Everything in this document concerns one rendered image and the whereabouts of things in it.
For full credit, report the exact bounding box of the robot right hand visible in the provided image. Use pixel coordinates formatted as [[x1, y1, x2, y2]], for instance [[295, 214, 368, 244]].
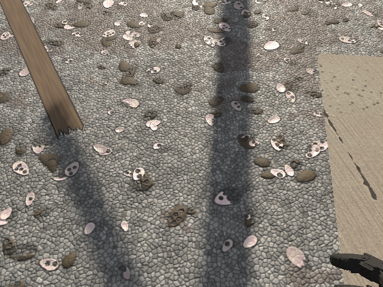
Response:
[[330, 253, 383, 287]]

